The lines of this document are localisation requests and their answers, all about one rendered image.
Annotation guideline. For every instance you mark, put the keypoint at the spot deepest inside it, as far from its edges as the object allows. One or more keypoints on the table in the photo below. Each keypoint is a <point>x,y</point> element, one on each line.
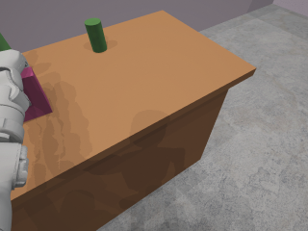
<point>124,121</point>

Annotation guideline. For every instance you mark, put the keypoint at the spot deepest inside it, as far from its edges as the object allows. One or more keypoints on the left robot forearm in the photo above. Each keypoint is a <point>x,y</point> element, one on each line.
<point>13,105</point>

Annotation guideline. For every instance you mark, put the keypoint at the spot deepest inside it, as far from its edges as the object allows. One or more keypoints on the left robot hand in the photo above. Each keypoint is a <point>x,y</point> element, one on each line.
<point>15,59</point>

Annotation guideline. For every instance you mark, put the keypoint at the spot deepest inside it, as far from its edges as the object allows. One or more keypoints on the sponge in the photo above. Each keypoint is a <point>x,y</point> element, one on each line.
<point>32,88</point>

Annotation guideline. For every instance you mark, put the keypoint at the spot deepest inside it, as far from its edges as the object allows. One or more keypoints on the robot left upper arm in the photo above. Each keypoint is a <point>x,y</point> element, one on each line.
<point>13,174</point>

